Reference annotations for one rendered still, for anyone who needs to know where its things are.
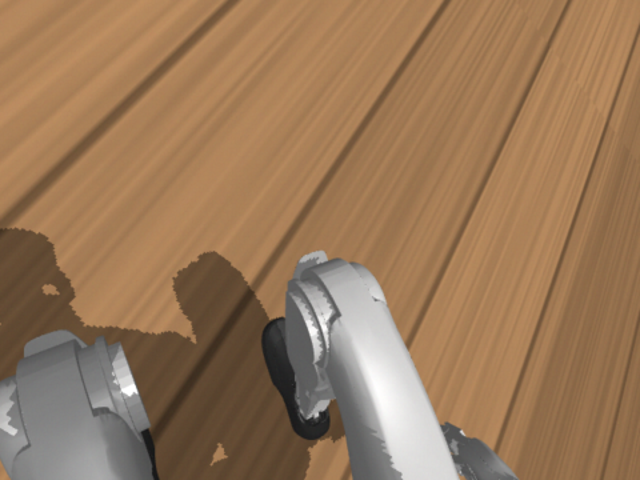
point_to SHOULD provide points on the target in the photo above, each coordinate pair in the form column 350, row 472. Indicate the right robot foot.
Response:
column 283, row 377

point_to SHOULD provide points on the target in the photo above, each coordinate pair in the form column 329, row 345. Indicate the left robot foot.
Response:
column 151, row 451

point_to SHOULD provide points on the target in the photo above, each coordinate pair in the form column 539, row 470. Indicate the right robot hand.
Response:
column 476, row 461

